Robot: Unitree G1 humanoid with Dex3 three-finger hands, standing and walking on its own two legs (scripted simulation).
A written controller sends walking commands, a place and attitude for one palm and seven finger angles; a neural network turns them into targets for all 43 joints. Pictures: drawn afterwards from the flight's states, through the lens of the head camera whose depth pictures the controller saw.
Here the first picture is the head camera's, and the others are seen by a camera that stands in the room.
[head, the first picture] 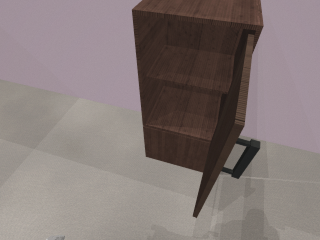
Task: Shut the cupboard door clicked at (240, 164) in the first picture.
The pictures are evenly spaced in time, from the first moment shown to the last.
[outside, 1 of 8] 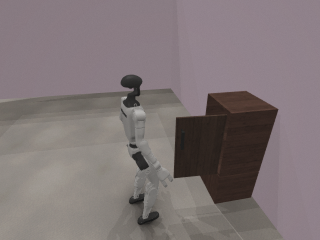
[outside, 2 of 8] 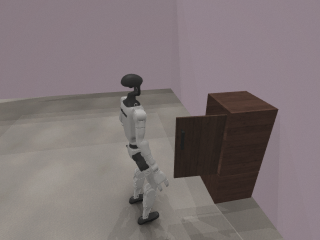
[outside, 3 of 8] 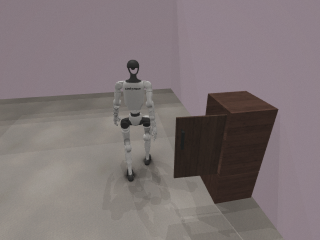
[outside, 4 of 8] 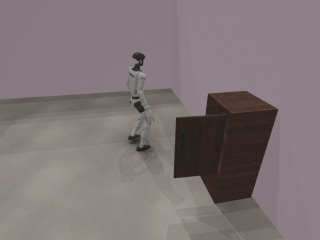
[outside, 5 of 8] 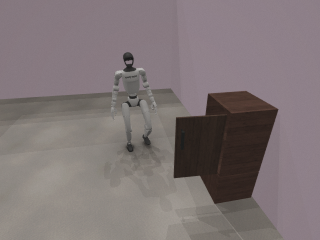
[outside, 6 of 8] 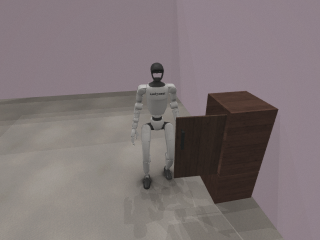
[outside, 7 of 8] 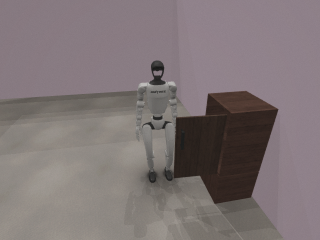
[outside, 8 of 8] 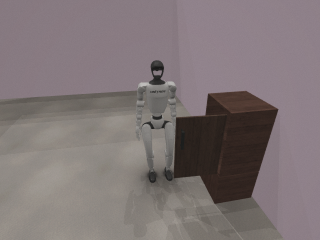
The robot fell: no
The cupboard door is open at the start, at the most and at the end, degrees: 87 87 87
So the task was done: no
